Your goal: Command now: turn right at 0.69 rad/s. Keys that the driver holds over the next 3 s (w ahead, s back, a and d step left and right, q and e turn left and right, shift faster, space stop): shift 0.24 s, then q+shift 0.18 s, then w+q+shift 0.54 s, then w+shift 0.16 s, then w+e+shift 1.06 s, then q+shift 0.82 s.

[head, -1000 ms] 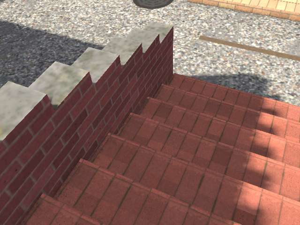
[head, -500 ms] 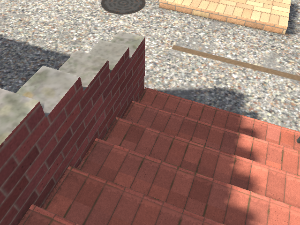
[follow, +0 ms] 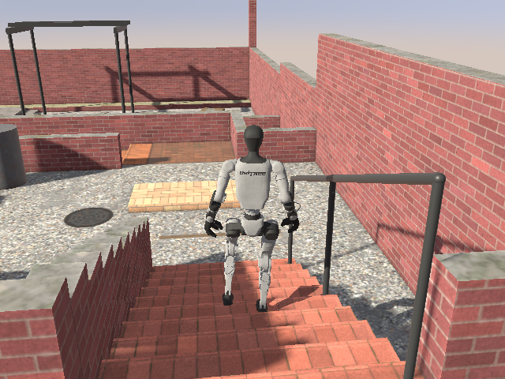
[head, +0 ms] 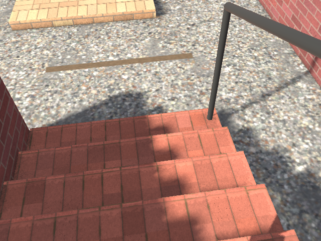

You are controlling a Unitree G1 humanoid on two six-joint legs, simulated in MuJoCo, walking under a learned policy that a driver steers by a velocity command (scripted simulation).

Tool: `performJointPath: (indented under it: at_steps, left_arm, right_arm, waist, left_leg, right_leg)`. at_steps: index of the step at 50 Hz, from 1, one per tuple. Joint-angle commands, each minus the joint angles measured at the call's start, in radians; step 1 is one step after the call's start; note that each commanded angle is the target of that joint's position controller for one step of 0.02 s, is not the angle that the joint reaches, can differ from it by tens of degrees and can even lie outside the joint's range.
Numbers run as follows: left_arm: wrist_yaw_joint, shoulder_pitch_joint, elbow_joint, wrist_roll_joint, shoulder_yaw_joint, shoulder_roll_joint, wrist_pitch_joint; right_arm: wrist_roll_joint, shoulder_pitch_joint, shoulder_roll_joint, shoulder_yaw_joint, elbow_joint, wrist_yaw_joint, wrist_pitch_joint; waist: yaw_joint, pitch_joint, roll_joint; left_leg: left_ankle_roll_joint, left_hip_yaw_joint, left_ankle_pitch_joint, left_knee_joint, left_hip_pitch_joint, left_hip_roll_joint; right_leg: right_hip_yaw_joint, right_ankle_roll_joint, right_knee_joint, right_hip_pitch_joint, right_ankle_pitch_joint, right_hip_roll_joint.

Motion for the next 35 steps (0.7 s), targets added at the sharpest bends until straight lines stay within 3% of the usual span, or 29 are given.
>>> performJointPath:
  at_steps: [1, 3, 4, 5, 6, 7, 8, 10, 11, 12, 14, 15, 16, 17, 18, 19, 21, 22, 23, 24, 26, 27, 29, 30, 31, 32, 33, 34, 35]
  left_arm:
    - [0.034, -0.169, -0.163, -0.006, 0.013, 0.144, -0.024]
    - [0.035, -0.148, -0.169, -0.002, 0.014, 0.147, -0.022]
    - [0.042, -0.144, -0.172, 0.012, 0.008, 0.138, -0.023]
    - [0.044, -0.129, -0.175, 0.01, 0.002, 0.126, -0.023]
    - [0.049, -0.101, -0.171, 0.006, -0.003, 0.112, -0.021]
    - [0.052, -0.07, -0.169, -0.003, -0.006, 0.108, -0.018]
    - [0.052, -0.01, -0.151, -0.026, -0.002, 0.107, -0.01]
    - [0.047, 0.014, -0.138, -0.036, -0.005, 0.101, 0.004]
    - [0.042, -0.008, -0.134, -0.055, -0.003, 0.103, 0.015]
    - [0.029, -0.063, -0.136, -0.065, -0.009, 0.099, 0.025]
    - [-0.016, -0.108, -0.096, -0.074, -0.06, 0.002, 0.033]
    - [0.057, 0.035, -0.107, -0.065, -0.033, 0.006, 0.079]
    - [0.01, 0.05, -0.087, -0.058, -0.035, 0.035, 0.072]
    - [0.009, -0.033, -0.103, -0.041, -0.005, 0.116, 0.079]
    - [0.037, -0.121, -0.144, -0.027, 0.016, 0.154, 0.08]
    - [0.07, -0.109, -0.151, -0.013, 0.031, 0.178, 0.081]
    - [0.111, -0.124, -0.176, -0.008, 0.02, 0.112, 0.082]
    - [0.119, -0.124, -0.185, 0.009, 0.012, 0.084, 0.073]
    - [0.117, -0.134, -0.181, 0.031, 0.001, 0.048, 0.06]
    - [0.11, -0.119, -0.177, 0.038, -0.012, 0.014, 0.046]
    - [0.088, -0.084, -0.16, 0.04, -0.022, -0.019, 0.023]
    - [0.077, -0.048, -0.149, 0.029, -0.022, -0.016, 0.009]
    - [0.055, 0.122, -0.09, 0.025, -0.019, 0.014, -0.01]
    - [0.064, 0.281, -0.051, 0.039, -0.005, 0.064, -0.022]
    - [0.07, 0.331, -0.045, 0.05, 0.026, 0.196, -0.036]
    - [0.06, 0.234, -0.044, 0.056, 0.01, 0.158, -0.023]
    - [0.08, 0.153, -0.059, -0.032, 0.064, 0.208, 0.026]
    - [0.085, 0.095, -0.077, -0.047, 0.037, 0.158, 0.049]
    - [0.092, 0.092, -0.066, -0.048, 0.029, 0.14, 0.05]
  right_arm:
    - [-0.013, 0.137, -0.083, -0.02, -0.036, 0.016, 0.041]
    - [-0.007, 0.123, -0.073, -0.019, -0.042, 0.031, 0.049]
    - [-0.025, 0.149, -0.061, -0.014, -0.041, 0.037, 0.05]
    - [-0.024, 0.131, -0.065, -0.018, -0.058, 0.04, 0.05]
    - [-0.015, 0.096, -0.07, -0.019, -0.081, 0.04, 0.05]
    - [-0.022, 0.042, -0.068, -0.018, -0.109, 0.047, 0.051]
    - [-0.01, -0.037, -0.073, -0.023, -0.13, 0.047, 0.05]
    - [0.001, -0.058, -0.055, -0.021, -0.125, 0.047, 0.051]
    - [0.02, -0.068, -0.041, -0.019, -0.123, 0.048, 0.05]
    - [0.037, -0.032, -0.034, -0.018, -0.105, 0.054, 0.046]
    - [0.057, 0.093, -0.014, -0.014, -0.039, 0.096, 0.031]
    - [0.079, 0.083, -0.041, -0.025, -0.059, 0.063, 0.056]
    - [0.03, -0.105, -0.131, -0.033, -0.089, 0.132, 0.019]
    - [0.034, -0.169, -0.127, -0.052, -0.115, 0.158, 0.009]
    - [0.038, -0.148, -0.176, -0.078, -0.129, 0.149, 0.003]
    - [0.032, -0.13, -0.215, -0.106, -0.136, 0.133, -0.001]
    - [0.034, -0.017, -0.178, -0.119, -0.117, 0.106, -0.008]
    - [0.032, 0.062, -0.148, -0.121, -0.093, 0.092, -0.008]
    - [0.025, 0.16, -0.123, -0.116, -0.061, 0.083, -0.012]
    - [0.021, 0.141, -0.098, -0.105, -0.059, 0.083, -0.015]
    - [0.033, -0.028, -0.093, -0.1, -0.108, 0.096, -0.011]
    - [0.036, -0.125, -0.125, -0.111, -0.14, 0.106, -0.005]
    - [0.011, -0.185, -0.117, -0.117, -0.184, 0.122, 0.001]
    - [-0.002, -0.165, -0.049, -0.101, -0.187, 0.134, -0.004]
    - [-0.013, -0.081, 0.069, -0.059, -0.19, 0.15, -0.012]
    - [-0.029, -0.033, 0.042, -0.057, -0.126, 0.138, -0.028]
    - [0.074, -0.15, -0.141, -0.131, -0.156, 0.095, 0.036]
    - [0.071, -0.153, -0.13, -0.129, -0.146, 0.093, 0.071]
    - [0.05, -0.153, -0.103, -0.123, -0.139, 0.1, 0.097]
  waist:
    - [-0.077, -0.067, -0.027]
    - [-0.054, -0.059, -0.035]
    - [-0.042, -0.082, -0.038]
    - [-0.029, -0.087, -0.029]
    - [0.002, -0.102, -0.042]
    - [0.041, -0.119, -0.054]
    - [0.092, -0.123, -0.048]
    - [0.124, -0.123, -0.093]
    - [0.119, -0.118, -0.092]
    - [0.074, -0.125, -0.072]
    - [-0.019, -0.16, -0.011]
    - [0.075, -0.292, -0.016]
    - [0.125, -0.172, 0.162]
    - [0.112, -0.129, 0.059]
    - [0.093, -0.123, 0.062]
    - [0.084, -0.126, 0.082]
    - [0.021, -0.115, 0.098]
    - [-0.01, -0.098, 0.092]
    - [-0.05, -0.035, 0.098]
    - [-0.031, 0.027, 0.128]
    - [0.047, 0.032, 0.094]
    - [0.1, 0.033, 0.097]
    - [0.155, -0.014, 0.033]
    - [0.204, -0.041, -0.077]
    - [0.171, 0.007, -0.2]
    - [0.106, 0.124, -0.004]
    - [0.108, 0.058, 0.063]
    - [0.094, 0.089, 0.04]
    - [0.092, 0.11, -0.03]
  left_leg:
    - [0.011, -0.017, 0.264, -0.234, 0.16, 0.023]
    - [0.02, 0.01, 0.26, -0.324, 0.21, 0.028]
    - [0.032, 0.01, 0.381, -0.261, 0.247, 0.028]
    - [0.027, 0.01, 0.356, -0.277, 0.221, 0.027]
    - [0.019, 0.007, 0.301, -0.29, 0.16, 0.023]
    - [0.009, -0.005, 0.238, -0.326, 0.088, 0.019]
    - [-0.004, 0.016, 0.101, -0.451, 0.035, 0.0]
    - [-0.007, 0.025, 0.071, -0.541, 0.03, -0.018]
    - [-0.005, 0.02, 0.046, -0.675, 0.043, -0.024]
    - [0.013, 0.037, 0.166, -0.794, 0.148, -0.035]
    - [0.099, -0.011, 0.544, -0.887, 0.524, 0.041]
    - [0.195, -0.151, 0.87, -0.889, 0.64, 0.135]
    - [0.272, -0.149, 0.673, -0.955, 0.462, 0.075]
    - [0.235, -0.13, 0.499, -0.971, 0.357, 0.046]
    - [0.246, -0.148, 0.469, -0.996, 0.33, 0.047]
    - [0.3, -0.201, 0.492, -1.012, 0.365, 0.077]
    - [0.446, -0.371, 0.561, -1.023, 0.491, 0.185]
    - [0.476, -0.436, 0.223, -1.069, 0.522, 0.211]
    - [0.464, -0.5, -0.236, -1.144, 0.507, 0.206]
    - [0.436, -0.521, -0.327, -1.179, 0.453, 0.189]
    - [0.392, -0.424, -0.24, -1.167, 0.299, 0.087]
    - [0.39, -0.367, -0.172, -1.138, 0.2, 0.029]
    - [0.386, -0.338, -0.119, -0.945, 0.071, -0.045]
    - [0.331, -0.294, -0.103, -0.683, -0.094, -0.123]
    - [0.244, -0.234, -0.048, -0.425, -0.445, -0.209]
    - [0.236, -0.314, 0.06, -0.343, -0.558, -0.074]
    - [0.21, -0.134, 0.043, -0.388, -0.359, -0.044]
    - [0.186, -0.107, 0.138, -0.366, -0.303, -0.04]
    - [0.178, -0.093, 0.241, -0.319, -0.264, -0.024]
  right_leg:
    - [0.312, -0.207, -0.284, -0.197, 0.107, -0.269]
    - [0.309, -0.184, -0.249, -0.22, 0.085, -0.248]
    - [0.306, -0.176, -0.186, -0.231, 0.133, -0.244]
    - [0.329, -0.188, -0.15, -0.2, 0.186, -0.257]
    - [0.371, -0.199, -0.099, -0.117, 0.262, -0.277]
    - [0.413, -0.208, -0.058, -0.005, 0.315, -0.302]
    - [0.422, -0.206, -0.052, 0.096, 0.304, -0.297]
    - [0.481, -0.201, -0.035, 0.157, 0.263, -0.295]
    - [0.522, -0.203, -0.058, 0.174, 0.242, -0.297]
    - [0.522, -0.184, -0.06, 0.126, 0.203, -0.269]
    - [0.421, -0.043, -0.055, -0.109, 0.147, -0.197]
    - [0.161, 0.05, 0.021, 0.028, 0.25, -0.108]
    - [0.117, 0.149, -0.006, 0.02, -0.102, -0.057]
    - [0.089, 0.16, -0.015, 0.1, -0.089, -0.071]
    - [0.064, 0.131, 0.041, 0.086, -0.094, -0.05]
    - [0.043, 0.103, 0.064, 0.069, -0.103, -0.038]
    - [0.024, 0.1, 0.132, -0.056, -0.167, -0.033]
    - [0.018, 0.104, 0.149, -0.104, -0.333, -0.056]
    - [0.022, 0.095, 0.19, -0.151, -0.418, -0.077]
    - [0.0, 0.102, 0.191, -0.139, -0.385, -0.073]
    - [-0.056, 0.107, 0.083, 0.079, -0.268, -0.034]
    - [-0.089, 0.106, 0.02, 0.225, -0.173, -0.01]
    - [-0.034, 0.074, -0.065, 0.481, -0.145, -0.04]
    - [0.153, -0.028, -0.117, 0.652, -0.164, -0.189]
    - [0.683, -0.302, -0.259, 0.752, -0.178, -0.497]
    - [0.741, -0.348, -0.36, 0.66, -0.242, -0.625]
    - [0.491, -0.146, -0.302, 0.557, -0.307, -0.542]
    - [0.365, -0.065, -0.314, 0.486, -0.224, -0.448]
    - [0.272, -0.027, -0.323, 0.419, -0.081, -0.412]
Next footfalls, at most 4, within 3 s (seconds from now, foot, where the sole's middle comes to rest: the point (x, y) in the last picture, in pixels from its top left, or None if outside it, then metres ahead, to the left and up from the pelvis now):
0.26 left None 0.10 0.15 -0.77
1.06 left None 0.37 0.21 -0.87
1.48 right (105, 213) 0.72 0.30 -0.98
1.82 left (60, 185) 0.94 0.60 -1.09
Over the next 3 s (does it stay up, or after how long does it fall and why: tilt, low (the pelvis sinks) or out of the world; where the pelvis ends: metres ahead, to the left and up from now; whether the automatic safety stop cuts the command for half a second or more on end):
stays up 1.69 0.37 -0.57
